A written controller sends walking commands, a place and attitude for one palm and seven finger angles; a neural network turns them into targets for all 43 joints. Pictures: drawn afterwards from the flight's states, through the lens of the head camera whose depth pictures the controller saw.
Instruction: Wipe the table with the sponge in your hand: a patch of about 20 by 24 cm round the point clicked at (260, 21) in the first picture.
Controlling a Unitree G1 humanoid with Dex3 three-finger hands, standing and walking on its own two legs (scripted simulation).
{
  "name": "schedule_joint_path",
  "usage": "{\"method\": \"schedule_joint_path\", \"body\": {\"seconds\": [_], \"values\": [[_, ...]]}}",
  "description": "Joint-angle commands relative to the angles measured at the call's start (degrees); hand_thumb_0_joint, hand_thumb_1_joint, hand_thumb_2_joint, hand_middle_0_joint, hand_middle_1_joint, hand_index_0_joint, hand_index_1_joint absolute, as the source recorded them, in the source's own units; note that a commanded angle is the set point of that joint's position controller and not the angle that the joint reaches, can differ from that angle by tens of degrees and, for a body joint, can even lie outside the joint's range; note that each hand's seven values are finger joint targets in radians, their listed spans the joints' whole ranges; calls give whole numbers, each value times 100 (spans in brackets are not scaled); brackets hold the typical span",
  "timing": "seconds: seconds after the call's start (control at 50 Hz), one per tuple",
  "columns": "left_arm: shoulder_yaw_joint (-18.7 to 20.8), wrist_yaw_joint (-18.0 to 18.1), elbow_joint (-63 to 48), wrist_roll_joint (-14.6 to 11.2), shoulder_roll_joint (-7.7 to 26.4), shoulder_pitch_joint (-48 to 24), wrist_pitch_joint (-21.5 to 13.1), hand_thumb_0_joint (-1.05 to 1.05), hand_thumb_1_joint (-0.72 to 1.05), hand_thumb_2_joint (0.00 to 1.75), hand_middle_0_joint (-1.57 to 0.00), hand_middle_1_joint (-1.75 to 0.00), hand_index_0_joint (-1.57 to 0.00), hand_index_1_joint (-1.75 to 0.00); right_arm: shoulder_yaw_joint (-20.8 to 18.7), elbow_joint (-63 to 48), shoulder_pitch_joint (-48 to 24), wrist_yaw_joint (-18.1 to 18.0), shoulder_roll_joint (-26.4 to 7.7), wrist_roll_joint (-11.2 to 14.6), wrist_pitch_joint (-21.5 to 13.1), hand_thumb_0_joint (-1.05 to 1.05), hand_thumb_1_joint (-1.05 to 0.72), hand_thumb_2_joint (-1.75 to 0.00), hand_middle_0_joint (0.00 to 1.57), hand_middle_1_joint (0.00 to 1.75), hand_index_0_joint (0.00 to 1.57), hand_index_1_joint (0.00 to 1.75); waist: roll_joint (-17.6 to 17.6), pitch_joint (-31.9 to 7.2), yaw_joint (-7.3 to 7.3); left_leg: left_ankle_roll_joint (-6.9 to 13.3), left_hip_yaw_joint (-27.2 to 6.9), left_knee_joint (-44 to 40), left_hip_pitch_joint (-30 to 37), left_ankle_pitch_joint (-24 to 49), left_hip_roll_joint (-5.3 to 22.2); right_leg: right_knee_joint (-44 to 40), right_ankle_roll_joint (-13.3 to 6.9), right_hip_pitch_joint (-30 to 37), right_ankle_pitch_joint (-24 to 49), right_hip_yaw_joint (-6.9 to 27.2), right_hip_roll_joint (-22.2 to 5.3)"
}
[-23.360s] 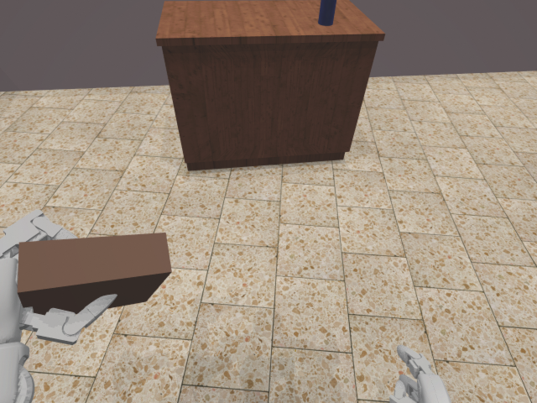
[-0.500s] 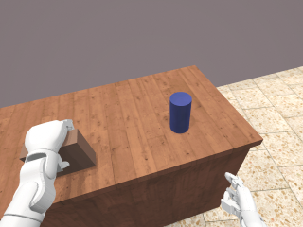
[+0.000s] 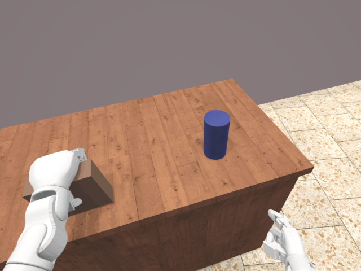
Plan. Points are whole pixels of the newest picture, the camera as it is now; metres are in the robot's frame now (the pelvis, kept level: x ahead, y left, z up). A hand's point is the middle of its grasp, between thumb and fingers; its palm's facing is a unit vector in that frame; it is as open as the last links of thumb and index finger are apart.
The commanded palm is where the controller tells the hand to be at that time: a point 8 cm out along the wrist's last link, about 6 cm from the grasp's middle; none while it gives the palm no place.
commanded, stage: lower the sponge onto the table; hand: left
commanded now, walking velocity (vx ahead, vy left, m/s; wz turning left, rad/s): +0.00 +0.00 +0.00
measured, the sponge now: (78, 195) +0.24 +0.30 +0.03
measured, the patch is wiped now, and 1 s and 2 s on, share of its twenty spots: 0.00 0.20 0.55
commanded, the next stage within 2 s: wipe forward along the first lane in 0.08 s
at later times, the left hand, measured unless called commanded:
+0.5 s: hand (71, 172) +0.27 +0.32 +0.08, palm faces -0.02 -0.04 -1.00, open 9.0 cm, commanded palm +0.26 +0.31 +0.12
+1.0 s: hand (73, 156) +0.32 +0.34 +0.08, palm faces -0.08 +0.01 -1.00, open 9.1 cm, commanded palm +0.31 +0.33 +0.12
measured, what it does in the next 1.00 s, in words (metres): stands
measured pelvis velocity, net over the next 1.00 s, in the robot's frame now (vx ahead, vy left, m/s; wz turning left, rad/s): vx -0.01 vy -0.01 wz -0.02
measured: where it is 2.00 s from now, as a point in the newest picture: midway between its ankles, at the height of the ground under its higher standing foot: outside the picture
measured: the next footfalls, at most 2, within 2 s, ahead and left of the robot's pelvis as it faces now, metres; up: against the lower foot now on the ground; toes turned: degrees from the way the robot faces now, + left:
none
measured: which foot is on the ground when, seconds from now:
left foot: down 0.00-1.00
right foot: down 0.00-1.00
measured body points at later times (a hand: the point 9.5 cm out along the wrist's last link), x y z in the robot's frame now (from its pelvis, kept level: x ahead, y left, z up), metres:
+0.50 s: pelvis +0.00 -0.01 +0.00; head -0.01 -0.04 +0.45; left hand +0.27 +0.31 +0.13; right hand +0.22 -0.23 -0.09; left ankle +0.02 +0.17 -0.74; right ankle -0.01 -0.15 -0.74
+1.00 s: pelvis -0.01 -0.01 -0.01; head +0.01 -0.04 +0.44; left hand +0.32 +0.34 +0.13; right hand +0.15 -0.26 -0.13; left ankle +0.02 +0.17 -0.73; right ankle -0.01 -0.15 -0.74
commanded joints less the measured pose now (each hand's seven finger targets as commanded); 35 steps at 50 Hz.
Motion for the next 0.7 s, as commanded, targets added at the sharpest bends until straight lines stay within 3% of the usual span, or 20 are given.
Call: {"method": "schedule_joint_path", "body": {"seconds": [0.0,0.02,0.06,0.12,0.14,0.2,0.22,0.28,0.32,0.36,0.42,0.46,0.52,0.56,0.62,0.68], "values": [[626,171,-883,143,1216,-1379,-23,0,10,130,-120,-160,-120,-160,-205,-1018,-1135,-45,-605,-26,-325,0,-90,-90,20,30,20,30,-278,-1027,-72,513,344,-313,384,906,-570,-487,-418,2,764,-194,474],[785,158,-916,152,1356,-1382,-18,0,10,130,-120,-160,-120,-160,-183,-1046,-1272,-48,-619,-16,-327,0,-90,-90,20,30,20,30,-152,-1008,-54,495,316,-349,406,819,-556,-514,-456,31,670,-154,500],[535,139,-932,139,1086,-1435,-82,0,10,130,-120,-160,-120,-160,-190,-1067,-1145,-51,-577,-18,-336,0,-90,-90,20,30,20,30,-327,-1082,-100,515,347,-300,385,911,-563,-453,-416,-14,762,-212,481],[699,156,-838,111,1190,-1375,-92,0,10,130,-120,-160,-120,-160,-174,-1076,-1235,-49,-588,-15,-319,0,-90,-90,20,30,20,30,-212,-936,-72,497,328,-326,357,768,-560,-515,-439,-55,643,-159,508],[619,168,-766,103,1135,-1523,-123,0,10,130,-120,-160,-120,-160,-174,-1052,-1128,-58,-583,-4,-318,0,-90,-90,20,30,20,30,-344,-951,-140,502,353,-302,315,737,-564,-485,-408,-105,603,-199,488],[692,179,-389,132,1269,-1686,-134,0,10,130,-120,-160,-120,-160,-208,-970,-1038,-104,-643,-1,-275,0,-90,-90,20,30,20,30,-476,-790,-184,513,384,-284,236,634,-567,-536,-385,-228,555,-161,482],[890,190,-310,153,1475,-1757,-121,0,10,130,-120,-160,-120,-160,-200,-967,-1114,-116,-670,6,-284,0,-90,-90,20,30,20,30,-341,-783,-157,492,348,-315,239,528,-569,-548,-426,-211,421,-130,508],[666,160,43,216,1349,-2084,-163,0,10,130,-120,-160,-120,-160,-221,-910,-949,-160,-689,27,-264,0,-90,-90,20,30,20,30,-492,-865,-244,515,392,-241,195,535,-596,-505,-391,-323,459,-135,482],[939,156,258,209,1599,-2032,-181,0,10,130,-120,-160,-120,-160,-247,-890,-934,-184,-730,28,-259,0,-90,-90,20,30,20,30,-454,-964,-198,515,372,-236,218,518,-594,-510,-420,-266,453,-90,503],[772,117,378,180,1456,-2211,-267,0,10,130,-120,-160,-120,-160,-260,-887,-839,-187,-719,50,-256,0,-90,-90,20,30,20,30,-507,-983,-265,534,407,-172,165,587,-599,-466,-390,-308,573,-127,482],[999,95,731,183,1679,-2177,-337,0,10,130,-120,-160,-120,-160,-283,-852,-718,-183,-780,47,-225,0,-90,-90,20,30,20,30,-527,-944,-273,529,377,-165,77,561,-591,-472,-399,-325,594,-97,500],[798,78,779,190,1482,-2275,-420,0,10,130,-120,-160,-120,-160,-316,-872,-619,-171,-773,69,-210,0,-90,-90,20,30,20,30,-629,-1039,-314,560,416,-101,44,656,-600,-413,-374,-355,752,-117,483],[1007,101,985,236,1730,-2369,-491,0,10,130,-120,-160,-120,-160,-348,-841,-543,-156,-834,67,-174,0,-90,-90,20,30,20,30,-468,-998,-324,554,394,-90,-16,574,-590,-420,-397,-412,674,-81,494],[911,94,1264,234,1686,-2492,-538,0,10,130,-120,-160,-120,-160,-363,-808,-399,-171,-855,82,-147,0,-90,-90,20,30,20,30,-677,-954,-388,578,428,-43,-127,530,-599,-411,-362,-505,660,-83,484],[1189,128,1669,280,2022,-2637,-613,0,10,130,-120,-160,-120,-160,-414,-717,-270,-185,-936,85,-91,0,-90,-90,20,30,20,30,-807,-865,-408,580,417,-12,-230,390,-573,-433,-365,-632,512,-37,503],[1001,144,1831,318,1861,-2770,-702,0,10,130,-120,-160,-120,-160,-447,-709,-164,-180,-922,106,-49,0,-90,-90,20,30,20,30,-664,-1040,-444,582,453,39,-284,444,-589,-360,-360,-657,603,-48,484]]}}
